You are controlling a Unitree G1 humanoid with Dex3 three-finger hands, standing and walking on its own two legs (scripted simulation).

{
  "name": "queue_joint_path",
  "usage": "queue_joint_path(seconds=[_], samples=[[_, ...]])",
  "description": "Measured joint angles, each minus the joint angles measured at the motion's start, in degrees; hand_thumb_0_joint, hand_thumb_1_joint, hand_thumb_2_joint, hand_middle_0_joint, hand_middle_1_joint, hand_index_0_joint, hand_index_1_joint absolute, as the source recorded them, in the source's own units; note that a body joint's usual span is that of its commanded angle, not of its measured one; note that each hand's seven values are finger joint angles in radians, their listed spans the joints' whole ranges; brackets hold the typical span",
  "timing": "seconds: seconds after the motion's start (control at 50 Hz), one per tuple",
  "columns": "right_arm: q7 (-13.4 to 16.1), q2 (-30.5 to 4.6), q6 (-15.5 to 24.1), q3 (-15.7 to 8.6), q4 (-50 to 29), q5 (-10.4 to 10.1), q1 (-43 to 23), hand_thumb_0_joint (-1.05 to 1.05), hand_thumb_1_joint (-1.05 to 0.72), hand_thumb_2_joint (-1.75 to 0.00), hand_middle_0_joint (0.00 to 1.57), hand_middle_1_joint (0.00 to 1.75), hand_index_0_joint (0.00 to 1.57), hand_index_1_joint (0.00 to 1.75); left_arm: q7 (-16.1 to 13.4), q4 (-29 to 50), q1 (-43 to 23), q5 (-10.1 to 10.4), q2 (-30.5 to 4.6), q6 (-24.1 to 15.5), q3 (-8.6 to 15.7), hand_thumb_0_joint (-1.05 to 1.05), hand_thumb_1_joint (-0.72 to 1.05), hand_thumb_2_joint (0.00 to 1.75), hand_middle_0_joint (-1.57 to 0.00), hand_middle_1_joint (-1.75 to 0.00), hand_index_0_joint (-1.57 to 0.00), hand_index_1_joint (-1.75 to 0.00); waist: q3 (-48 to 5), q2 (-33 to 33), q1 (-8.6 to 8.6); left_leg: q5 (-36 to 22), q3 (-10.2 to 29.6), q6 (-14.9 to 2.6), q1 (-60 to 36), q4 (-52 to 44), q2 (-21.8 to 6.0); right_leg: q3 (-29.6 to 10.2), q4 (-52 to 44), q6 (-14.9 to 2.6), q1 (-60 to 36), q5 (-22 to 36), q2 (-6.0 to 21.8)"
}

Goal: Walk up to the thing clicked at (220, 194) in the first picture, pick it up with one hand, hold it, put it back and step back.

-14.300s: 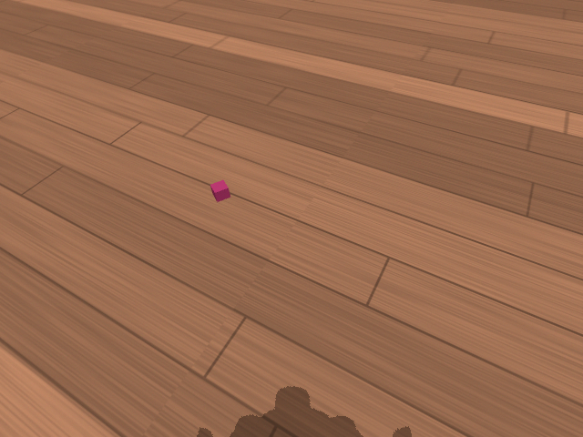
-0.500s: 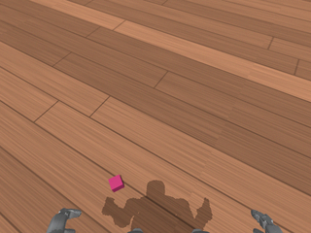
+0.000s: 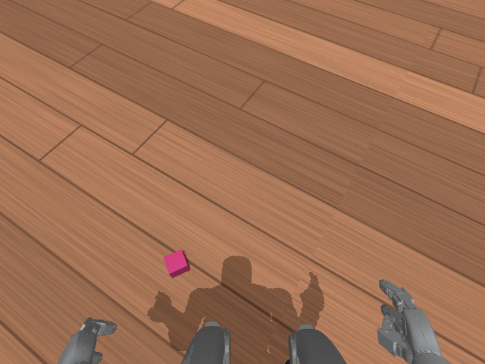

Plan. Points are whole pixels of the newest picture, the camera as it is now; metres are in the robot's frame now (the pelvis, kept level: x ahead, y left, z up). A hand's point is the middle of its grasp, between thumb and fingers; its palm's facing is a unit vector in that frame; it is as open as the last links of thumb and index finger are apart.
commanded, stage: rise first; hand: left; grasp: from above
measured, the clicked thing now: (177, 263) +0.44 +0.27 -0.65
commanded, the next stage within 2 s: none
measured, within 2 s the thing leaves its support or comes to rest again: neither
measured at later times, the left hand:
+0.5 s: hand (130, 308) +0.25 +0.31 -0.33, palm faces -0.38 -0.30 -0.87, open 13.4 cm
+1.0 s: hand (145, 280) +0.34 +0.32 -0.45, palm faces -0.34 -0.21 -0.92, open 13.2 cm
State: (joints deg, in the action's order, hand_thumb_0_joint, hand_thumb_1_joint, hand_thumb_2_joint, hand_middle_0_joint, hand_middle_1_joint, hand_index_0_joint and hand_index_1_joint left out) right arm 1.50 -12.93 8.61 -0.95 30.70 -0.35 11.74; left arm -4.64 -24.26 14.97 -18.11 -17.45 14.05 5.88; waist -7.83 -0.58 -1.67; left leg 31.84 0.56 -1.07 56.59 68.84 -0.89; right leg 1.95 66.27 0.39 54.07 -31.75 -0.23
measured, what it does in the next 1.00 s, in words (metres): lowers itself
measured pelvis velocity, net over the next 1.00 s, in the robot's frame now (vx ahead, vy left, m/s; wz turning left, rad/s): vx -0.09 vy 0.00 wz -0.09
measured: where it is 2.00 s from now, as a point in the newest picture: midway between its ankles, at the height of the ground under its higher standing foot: outside the picture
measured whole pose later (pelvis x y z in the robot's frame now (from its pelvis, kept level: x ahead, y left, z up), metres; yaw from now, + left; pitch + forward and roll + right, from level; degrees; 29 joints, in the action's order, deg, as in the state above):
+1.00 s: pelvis -0.09 +0.00 -0.30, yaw -5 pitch +36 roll -6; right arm -5.0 -14.6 8.3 0.7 46.3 5.6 7.9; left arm -25.6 -80.7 -48.1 -57.6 -39.3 0.0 12.4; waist -6.7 0.5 -8.9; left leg 38.7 3.8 -1.5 125.6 128.3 -2.1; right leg 4.9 124.9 -0.3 121.9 -38.8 -0.9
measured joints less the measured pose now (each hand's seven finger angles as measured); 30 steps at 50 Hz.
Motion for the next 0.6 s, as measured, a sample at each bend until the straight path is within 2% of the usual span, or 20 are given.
queue_joint_path(seconds=[0.06,0.16,0.28,0.36,0.52,0.6], samples=[[0.09,-0.31,0.69,0.18,-0.06,-0.07,-0.21,0.01,-0.98,-0.92,0.21,0.30,0.20,0.30,-0.29,-0.93,-0.99,-1.81,-0.67,-0.54,-0.12,0.00,-0.50,0.86,-0.22,-0.96,-0.23,-0.96,-0.44,0.00,-0.01,0.59,0.22,0.11,3.14,2.58,0.09,0.22,2.78,-0.15,3.13,-0.80,0.11],[-0.12,-1.57,2.56,0.12,0.73,0.26,-1.77,0.01,-0.99,-0.92,0.21,0.30,0.20,0.30,-1.57,-8.75,-8.02,-7.07,-3.59,-4.34,1.18,0.00,-0.52,0.87,-0.22,-0.97,-0.22,-0.97,-1.73,0.64,0.05,2.42,0.34,0.33,12.78,10.43,0.22,0.31,11.37,-0.48,12.98,-3.14,0.33],[-0.86,-3.49,3.82,-1.10,3.74,0.29,-4.97,0.01,-0.98,-0.91,0.21,0.30,0.20,0.30,-3.52,-13.29,-16.97,-14.61,-7.08,-10.10,1.02,0.00,-0.49,0.87,-0.22,-0.97,-0.23,-0.97,-3.00,0.78,-0.08,5.14,0.41,0.62,27.21,22.66,0.22,0.33,24.16,-0.74,27.56,-6.27,0.49],[-1.41,-4.26,3.20,-1.57,5.78,0.04,-6.93,0.01,-0.97,-0.91,0.21,0.30,0.20,0.30,-6.16,-17.07,-23.97,-20.20,-8.97,-13.27,1.11,0.00,-0.47,0.87,-0.23,-0.97,-0.23,-0.97,-3.23,0.24,-0.13,6.17,0.48,0.70,36.19,29.99,-0.01,0.38,31.66,-1.04,36.66,-7.37,0.34],[-3.55,-4.30,0.93,-1.64,9.61,1.04,-7.70,0.00,-0.93,-0.90,0.21,0.30,0.20,0.30,-11.38,-29.96,-39.83,-29.87,-12.12,-15.15,1.64,0.00,-0.42,0.87,-0.21,-0.98,-0.22,-0.97,-1.87,-0.51,0.52,6.10,1.09,0.94,51.21,42.02,-0.66,0.96,43.70,-1.58,51.83,-7.17,-0.13],[-4.34,-3.24,-0.19,-1.38,11.39,2.20,-7.16,0.00,-0.91,-0.90,0.21,0.30,0.20,0.30,-13.69,-35.91,-46.33,-34.25,-14.22,-16.64,1.82,0.00,-0.38,0.86,-0.22,-0.96,-0.23,-0.95,-0.40,-0.09,-0.09,5.61,1.70,1.11,56.76,47.11,-0.98,1.54,48.59,-1.85,57.39,-6.49,-0.36]])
